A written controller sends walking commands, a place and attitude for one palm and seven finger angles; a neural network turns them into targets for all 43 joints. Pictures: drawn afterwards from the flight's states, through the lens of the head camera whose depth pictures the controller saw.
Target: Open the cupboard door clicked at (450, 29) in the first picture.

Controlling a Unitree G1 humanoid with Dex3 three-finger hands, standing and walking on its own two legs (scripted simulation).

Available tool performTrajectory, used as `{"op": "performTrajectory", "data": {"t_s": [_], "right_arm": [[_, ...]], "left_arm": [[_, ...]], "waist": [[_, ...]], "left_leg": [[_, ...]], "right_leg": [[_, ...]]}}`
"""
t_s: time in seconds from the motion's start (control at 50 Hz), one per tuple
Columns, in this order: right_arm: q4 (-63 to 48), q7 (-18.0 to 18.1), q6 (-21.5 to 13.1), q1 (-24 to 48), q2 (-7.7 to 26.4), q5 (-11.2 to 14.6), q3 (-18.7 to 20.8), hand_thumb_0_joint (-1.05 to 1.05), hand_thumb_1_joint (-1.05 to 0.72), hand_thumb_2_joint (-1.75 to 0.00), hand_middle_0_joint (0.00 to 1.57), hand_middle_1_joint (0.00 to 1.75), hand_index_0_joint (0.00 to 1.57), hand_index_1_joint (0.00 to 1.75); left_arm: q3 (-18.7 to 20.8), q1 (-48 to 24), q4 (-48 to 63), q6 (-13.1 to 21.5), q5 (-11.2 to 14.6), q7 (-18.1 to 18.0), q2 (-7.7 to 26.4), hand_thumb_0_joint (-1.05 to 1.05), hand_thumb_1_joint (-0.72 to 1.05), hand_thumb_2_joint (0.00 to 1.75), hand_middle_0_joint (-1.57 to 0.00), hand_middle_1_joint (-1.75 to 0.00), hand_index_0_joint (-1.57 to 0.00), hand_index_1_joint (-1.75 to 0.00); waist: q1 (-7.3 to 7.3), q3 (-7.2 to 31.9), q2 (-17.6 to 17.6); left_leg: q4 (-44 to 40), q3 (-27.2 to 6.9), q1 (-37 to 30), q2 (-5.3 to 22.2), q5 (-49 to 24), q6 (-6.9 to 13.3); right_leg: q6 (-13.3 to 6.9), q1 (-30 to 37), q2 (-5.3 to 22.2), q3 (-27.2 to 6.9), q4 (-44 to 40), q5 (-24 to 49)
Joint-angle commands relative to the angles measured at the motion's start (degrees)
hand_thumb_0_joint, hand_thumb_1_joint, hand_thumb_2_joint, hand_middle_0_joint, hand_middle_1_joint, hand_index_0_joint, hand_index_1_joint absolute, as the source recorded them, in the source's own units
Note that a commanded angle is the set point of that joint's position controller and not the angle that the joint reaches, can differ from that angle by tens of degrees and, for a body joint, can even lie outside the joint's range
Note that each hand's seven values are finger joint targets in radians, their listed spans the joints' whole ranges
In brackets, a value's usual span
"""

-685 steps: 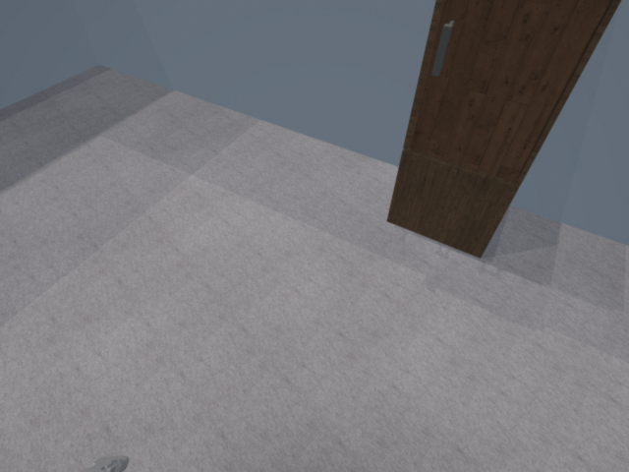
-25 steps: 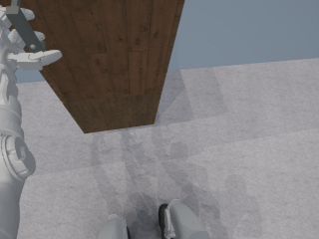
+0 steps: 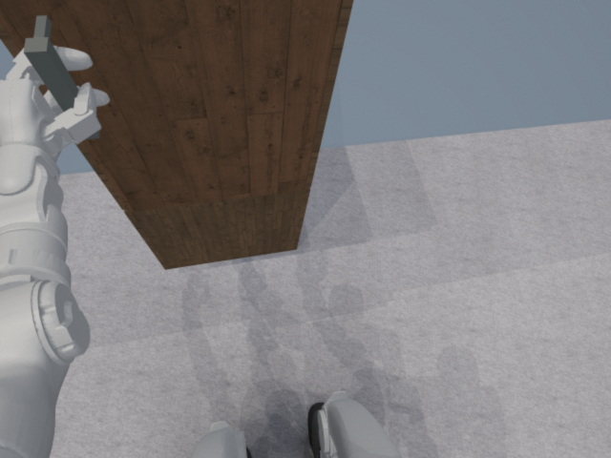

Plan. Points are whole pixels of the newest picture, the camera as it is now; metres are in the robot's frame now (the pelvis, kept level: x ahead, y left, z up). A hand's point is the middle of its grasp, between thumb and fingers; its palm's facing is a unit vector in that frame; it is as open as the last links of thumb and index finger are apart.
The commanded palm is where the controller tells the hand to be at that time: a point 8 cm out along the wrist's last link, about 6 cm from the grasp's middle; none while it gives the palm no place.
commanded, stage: pull the door open along its arc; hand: left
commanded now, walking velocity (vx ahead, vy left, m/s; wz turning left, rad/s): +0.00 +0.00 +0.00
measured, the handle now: (68, 82) +0.58 +0.23 +0.08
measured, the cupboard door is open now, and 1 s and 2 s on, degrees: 0 38 45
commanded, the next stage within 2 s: open thumb and fingers to let go in 1.06 s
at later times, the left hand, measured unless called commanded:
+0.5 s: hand (113, 187) +0.43 +0.17 +0.08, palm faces +0.05 -1.00 -0.01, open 5.9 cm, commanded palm +0.37 +0.23 +0.08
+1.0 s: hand (204, 251) +0.34 +0.07 +0.08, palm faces +0.46 -0.89 +0.00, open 6.1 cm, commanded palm +0.27 +0.11 +0.08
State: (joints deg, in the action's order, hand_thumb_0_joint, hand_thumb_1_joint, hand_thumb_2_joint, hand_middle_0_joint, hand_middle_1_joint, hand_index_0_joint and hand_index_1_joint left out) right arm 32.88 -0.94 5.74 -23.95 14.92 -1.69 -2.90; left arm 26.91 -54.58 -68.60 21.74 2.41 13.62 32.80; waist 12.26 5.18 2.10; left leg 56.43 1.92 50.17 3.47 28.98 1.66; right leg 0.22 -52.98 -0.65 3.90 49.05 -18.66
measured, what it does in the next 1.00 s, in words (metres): stands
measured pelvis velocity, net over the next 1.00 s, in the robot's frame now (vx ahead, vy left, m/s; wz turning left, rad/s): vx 0.01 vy -0.04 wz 0.06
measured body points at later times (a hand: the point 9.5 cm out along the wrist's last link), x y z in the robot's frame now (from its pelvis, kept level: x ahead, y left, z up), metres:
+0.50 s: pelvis +0.01 -0.01 +0.02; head +0.10 -0.01 +0.46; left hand +0.42 +0.22 +0.08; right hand +0.07 -0.27 -0.10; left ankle -0.03 +0.09 -0.68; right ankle +0.04 -0.13 -0.68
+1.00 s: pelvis +0.01 -0.04 +0.02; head +0.05 -0.06 +0.47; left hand +0.31 +0.12 +0.09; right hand +0.17 -0.25 -0.09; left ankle -0.03 +0.09 -0.68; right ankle +0.04 -0.13 -0.68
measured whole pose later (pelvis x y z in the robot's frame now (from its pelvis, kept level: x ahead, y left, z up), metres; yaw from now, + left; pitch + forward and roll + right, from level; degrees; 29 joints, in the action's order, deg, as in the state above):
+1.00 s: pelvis +0.01 -0.04 +0.02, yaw +3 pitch +11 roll +0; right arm 33.6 -1.3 0.8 -12.6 10.3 -4.3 0.4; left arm -3.7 -6.5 -17.3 15.6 -3.2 -31.3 -5.4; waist 0.4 6.5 2.3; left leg 47.3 0.7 32.2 1.8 26.1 -1.4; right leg -2.6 -37.5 0.8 5.0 47.1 -20.8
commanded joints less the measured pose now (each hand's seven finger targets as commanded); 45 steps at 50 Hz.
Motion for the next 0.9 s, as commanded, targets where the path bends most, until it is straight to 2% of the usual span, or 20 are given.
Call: {"op": "performTrajectory", "data": {"t_s": [0.0, 0.06, 0.1, 0.16, 0.22, 0.26, 0.32, 0.38, 0.4, 0.42, 0.46, 0.52, 0.56, 0.58, 0.66, 0.68, 0.7, 0.76, 0.82, 0.88], "right_arm": [[-1.0, 0.8, -0.9, -11.4, 10.9, -0.2, 3.9, 0.00, -0.90, -0.90, 0.20, 0.30, 0.20, 0.30], [-1.1, 0.7, -1.2, -11.5, 11.2, -0.3, 4.5, 0.00, -0.90, -0.90, 0.20, 0.30, 0.20, 0.30], [-1.3, 0.5, -1.2, -11.2, 11.0, -0.1, 4.6, 0.00, -0.90, -0.90, 0.20, 0.30, 0.20, 0.30], [-2.4, 0.2, -1.1, -10.0, 10.8, 0.4, 4.9, 0.00, -0.90, -0.90, 0.20, 0.30, 0.20, 0.30], [-3.7, 0.1, -1.2, -8.7, 10.2, 1.1, 5.3, 0.00, -0.90, -0.90, 0.20, 0.30, 0.20, 0.30], [-4.5, 0.0, -1.5, -7.6, 9.7, 1.5, 5.5, 0.00, -0.90, -0.90, 0.20, 0.30, 0.20, 0.30], [-5.5, 0.0, -1.9, -5.7, 9.3, 1.9, 5.6, 0.00, -0.90, -0.90, 0.20, 0.30, 0.20, 0.30], [-7.0, -0.1, -2.9, -3.7, 8.5, 2.3, 5.8, 0.00, -0.90, -0.90, 0.20, 0.30, 0.20, 0.30], [-7.3, -0.2, -3.2, -2.6, 7.8, 2.4, 5.7, 0.00, -0.90, -0.90, 0.20, 0.30, 0.20, 0.30], [-7.3, -0.3, -3.5, -1.4, 7.6, 2.5, 5.8, 0.00, -0.90, -0.90, 0.20, 0.30, 0.20, 0.30], [-7.8, -0.6, -4.3, 0.4, 6.8, 2.3, 6.0, 0.00, -0.90, -0.90, 0.20, 0.30, 0.20, 0.30], [-7.7, -0.9, -5.5, 3.4, 5.3, 1.5, 5.8, 0.00, -0.90, -0.90, 0.20, 0.30, 0.20, 0.30], [-7.4, -1.2, -6.1, 4.6, 4.9, 0.6, 5.9, 0.00, -0.90, -0.90, 0.20, 0.30, 0.20, 0.30], [-7.6, -1.2, -6.2, 5.1, 4.8, 0.1, 5.9, 0.00, -0.90, -0.90, 0.20, 0.30, 0.20, 0.30], [-6.7, -0.7, -6.3, 8.1, 3.6, -1.1, 5.7, 0.00, -0.90, -0.90, 0.20, 0.30, 0.20, 0.30], [-6.9, -0.5, -6.4, 8.5, 3.5, -1.4, 5.7, 0.00, -0.90, -0.90, 0.20, 0.30, 0.20, 0.30], [-6.8, -0.3, -6.5, 9.4, 3.0, -1.6, 5.7, 0.00, -0.90, -0.90, 0.20, 0.30, 0.20, 0.30], [-6.4, -0.1, -6.9, 11.0, 2.3, -2.2, 5.6, 0.00, -0.90, -0.90, 0.20, 0.30, 0.20, 0.30], [-6.2, 0.1, -7.2, 11.7, 2.0, -2.5, 5.6, 0.00, -0.90, -0.90, 0.20, 0.30, 0.20, 0.30], [-6.7, 0.3, -7.5, 12.6, 1.7, -2.6, 5.5, 0.00, -0.90, -0.90, 0.20, 0.30, 0.20, 0.30]], "left_arm": [[-1.4, -27.8, 14.9, 5.5, 1.8, -0.5, 14.2, 0.00, 0.90, 0.90, -0.40, -1.35, -0.40, -1.35], [0.6, -23.3, 16.8, 6.2, 2.5, -0.7, 15.3, 0.00, 0.90, 0.90, -0.40, -1.35, -0.40, -1.35], [0.5, -19.9, 18.8, 6.7, 2.7, -0.4, 14.7, 0.00, 0.90, 0.90, -0.40, -1.35, -0.40, -1.35], [-0.1, -12.7, 20.6, 6.1, 4.3, -0.1, 12.1, 0.00, 0.90, 0.90, -0.40, -1.35, -0.40, -1.35], [-0.1, -5.4, 27.2, 6.0, 5.5, 0.0, 11.0, 0.00, 0.90, 0.90, -0.40, -1.35, -0.40, -1.35], [-0.8, 1.4, 29.0, 5.2, 6.7, -0.2, 8.5, 0.00, 0.90, 0.90, -0.40, -1.35, -0.40, -1.35], [-0.8, 9.1, 33.3, 4.6, 7.9, -0.7, 7.0, 0.00, 0.90, 0.90, -0.40, -1.35, -0.40, -1.35], [-1.6, 17.7, 39.5, 4.1, 9.3, -1.2, 4.0, 0.00, 0.90, 0.90, -0.40, -1.35, -0.40, -1.35], [-0.2, 20.6, 40.3, 3.7, 10.7, -3.1, 2.0, 0.00, 0.90, 0.90, -0.40, -1.35, -0.40, -1.35], [-0.1, 21.4, 41.8, 3.5, 11.2, -5.7, 0.4, 0.00, 0.90, 0.90, -0.40, -1.35, -0.40, -1.35], [-0.6, 24.9, 46.3, 3.5, 10.9, -10.4, -3.1, 0.00, 0.90, 0.90, -0.40, -1.35, -0.40, -1.35], [-2.8, 26.8, 52.3, 3.5, 8.8, -20.9, -10.3, 0.00, 0.90, 0.90, -0.40, -1.35, -0.40, -1.35], [-6.2, 29.1, 54.8, 3.4, 5.9, -26.9, -14.8, 0.00, 0.90, 0.90, -0.40, -1.35, -0.40, -1.35], [-7.7, 30.2, 55.7, 3.4, 4.4, -29.5, -16.0, 0.00, 0.90, 0.90, -0.40, -1.35, -0.40, -1.35], [-13.8, 27.6, 57.8, 2.5, -1.4, -38.4, -22.1, 0.00, 0.90, 0.90, -0.40, -1.35, -0.40, -1.35], [-15.5, 27.8, 58.9, 2.3, -2.8, -40.0, -23.6, 0.00, 0.90, 0.90, -0.40, -1.35, -0.40, -1.35], [-17.3, 28.2, 59.2, 2.0, -3.5, -41.3, -25.7, 0.00, 0.90, 0.90, -0.40, -1.35, -0.40, -1.35], [-22.1, 29.0, 60.6, 1.1, -5.5, -44.4, -30.3, 0.00, 0.90, 0.90, -0.40, -1.35, -0.40, -1.35], [-26.7, 31.0, 62.5, 0.4, -7.3, -45.1, -33.3, 0.00, 0.90, 0.90, -0.40, -1.35, -0.40, -1.35], [-30.2, 33.1, 64.8, -0.5, -7.5, -45.1, -36.1, 0.00, 0.90, 0.90, -0.40, -1.35, -0.40, -1.35]], "waist": [[-0.29, 29.5, 10.5], [-1.87, 32.7, 8.9], [-3.16, 34.4, 11.6], [-4.43, 31.5, 6.7], [-6.44, 33.0, 7.3], [-7.26, 30.1, 4.0], [-8.84, 27.6, 2.7], [-10.38, 27.3, 2.8], [-11.49, 25.6, 1.5], [-11.59, 24.0, 0.1], [-12.48, 23.6, -0.3], [-13.26, 22.4, 0.6], [-12.94, 22.0, -1.1], [-12.88, 21.9, -3.5], [-12.20, 20.4, -2.6], [-12.04, 20.9, -4.0], [-12.15, 21.1, -2.8], [-11.66, 20.5, -4.1], [-11.37, 19.9, -3.5], [-11.26, 19.4, -5.0]], "left_leg": [[-5.9, -5.0, -18.7, -1.5, -32.7, -1.4], [-6.0, -4.7, -20.2, -1.4, -34.9, -1.5], [-6.0, -4.9, -22.7, -1.3, -39.0, -2.1], [-7.4, -3.7, -19.0, -1.6, -35.6, -1.2], [-8.7, -3.0, -19.3, -1.7, -38.1, -1.0], [-9.9, -2.2, -16.7, -1.8, -36.3, -0.5], [-11.6, -1.3, -14.7, -2.0, -35.2, -0.2], [-12.8, -0.4, -13.8, -2.4, -34.6, 0.2], [-13.3, 0.0, -12.7, -2.7, -33.3, -0.2], [-13.6, -0.1, -12.9, -2.9, -31.0, -0.6], [-14.1, 0.3, -13.6, -3.2, -29.7, -0.9], [-14.2, 0.0, -15.4, -3.4, -29.1, -1.9], [-14.1, 0.1, -16.3, -3.4, -28.6, -2.1], [-14.0, 0.0, -16.2, -3.3, -27.7, -1.9], [-14.0, -0.1, -17.0, -3.6, -24.0, -1.9], [-14.0, -0.3, -17.1, -3.6, -23.6, -1.8], [-14.0, -0.1, -17.5, -3.6, -23.4, -1.9], [-13.7, -0.1, -17.8, -3.8, -22.2, -1.7], [-13.7, -0.3, -18.9, -3.6, -22.7, -1.7], [-13.8, -0.5, -19.1, -3.7, -22.0, -1.6]], "right_leg": [[-1.2, 17.0, -2.3, -1.4, -1.4, 20.3], [-1.3, 19.5, -2.4, -1.5, -1.5, 21.9], [-1.5, 19.5, -2.4, -1.5, -1.2, 23.3], [-1.4, 23.5, -2.4, -1.7, -2.1, 24.2], [-1.7, 27.6, -1.9, -2.2, -2.3, 27.5], [-1.6, 30.0, -1.7, -2.5, -3.1, 28.4], [-1.8, 33.1, -1.1, -2.9, -3.4, 29.5], [-2.0, 36.6, -0.5, -3.5, -3.6, 31.5], [-1.9, 36.9, -0.5, -3.1, -4.0, 31.3], [-1.7, 36.0, -0.8, -2.5, -4.6, 29.6], [-1.6, 36.2, -0.7, -2.3, -4.9, 28.3], [-1.7, 34.5, -0.5, -1.4, -4.9, 25.9], [-1.7, 34.1, -0.2, -1.1, -4.7, 24.9], [-1.7, 34.6, -0.2, -1.2, -5.0, 24.5], [-1.6, 33.3, 0.7, -1.8, -5.3, 20.8], [-1.7, 33.7, 0.8, -1.8, -5.6, 20.3], [-1.6, 33.6, 1.0, -1.9, -5.6, 20.2], [-1.5, 33.7, 1.3, -2.2, -6.1, 19.5], [-1.7, 33.3, 1.4, -2.0, -6.1, 19.8], [-1.7, 34.2, 1.5, -2.2, -6.9, 19.4]]}}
